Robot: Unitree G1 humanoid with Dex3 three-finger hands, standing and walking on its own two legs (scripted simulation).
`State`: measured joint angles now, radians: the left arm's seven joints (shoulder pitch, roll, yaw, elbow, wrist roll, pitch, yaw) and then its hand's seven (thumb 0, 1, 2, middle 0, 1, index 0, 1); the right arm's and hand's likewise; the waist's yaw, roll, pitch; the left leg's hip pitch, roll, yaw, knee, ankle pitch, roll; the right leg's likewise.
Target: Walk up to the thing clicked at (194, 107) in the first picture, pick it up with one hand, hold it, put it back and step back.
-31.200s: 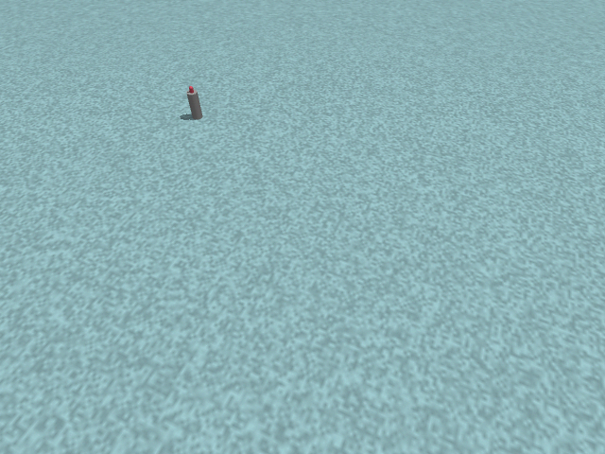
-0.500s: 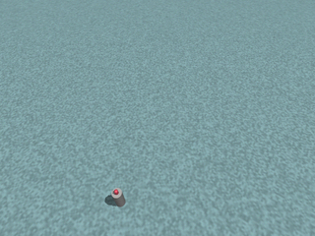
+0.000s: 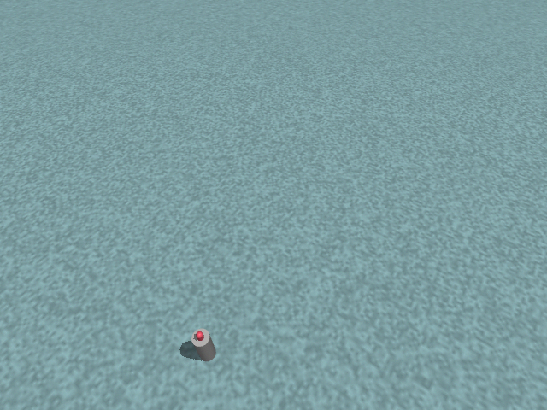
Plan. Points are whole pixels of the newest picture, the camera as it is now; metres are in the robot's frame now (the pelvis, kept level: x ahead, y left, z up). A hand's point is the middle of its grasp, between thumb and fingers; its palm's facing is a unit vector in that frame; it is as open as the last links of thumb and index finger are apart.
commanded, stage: stand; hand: left
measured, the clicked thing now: (203, 343) +0.45 +0.24 -0.69
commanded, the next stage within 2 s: step back in 0.08 s
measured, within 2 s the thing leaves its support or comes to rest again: neither
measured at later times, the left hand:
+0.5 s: hand out of the picture +0.09 +0.32 -0.18, palm faces -0.01 -0.93 -0.36, open 7.4 cm
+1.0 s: hand out of the picture -0.03 +0.31 -0.15, palm faces -0.03 -0.92 -0.40, open 7.4 cm
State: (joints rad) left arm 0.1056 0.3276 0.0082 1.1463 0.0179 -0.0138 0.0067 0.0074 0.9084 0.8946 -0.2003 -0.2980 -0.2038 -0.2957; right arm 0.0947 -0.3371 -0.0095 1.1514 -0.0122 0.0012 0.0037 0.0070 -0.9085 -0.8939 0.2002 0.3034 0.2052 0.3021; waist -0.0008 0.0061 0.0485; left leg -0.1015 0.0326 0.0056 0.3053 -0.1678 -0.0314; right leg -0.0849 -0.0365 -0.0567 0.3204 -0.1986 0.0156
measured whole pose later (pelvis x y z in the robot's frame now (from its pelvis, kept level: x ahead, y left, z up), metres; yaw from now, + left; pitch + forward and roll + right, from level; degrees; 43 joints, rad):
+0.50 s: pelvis -0.06 +0.06 -0.02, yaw +1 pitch +0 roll -1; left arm -0.01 0.40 0.07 0.90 0.00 0.06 0.04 0.01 0.91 0.89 -0.20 -0.30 -0.20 -0.30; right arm 0.16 -0.36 -0.05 0.95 -0.02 0.04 0.00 0.01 -0.91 -0.89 0.20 0.30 0.21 0.30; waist -0.03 -0.06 0.21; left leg -0.30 -0.04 0.00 0.62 -0.32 0.05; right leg -0.46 0.09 0.17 1.08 -0.53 -0.03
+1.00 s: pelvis -0.16 +0.06 -0.02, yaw -2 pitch -2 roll +1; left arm 0.14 0.34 0.07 0.82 0.03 0.04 0.02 0.01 0.91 0.89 -0.20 -0.30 -0.21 -0.30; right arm 0.14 -0.41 -0.04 0.88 0.01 0.04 -0.02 0.01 -0.91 -0.89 0.20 0.30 0.21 0.30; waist 0.01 0.01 0.17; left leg -0.40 -0.11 -0.11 1.05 -0.52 -0.02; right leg -0.30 -0.01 0.04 0.60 -0.27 -0.01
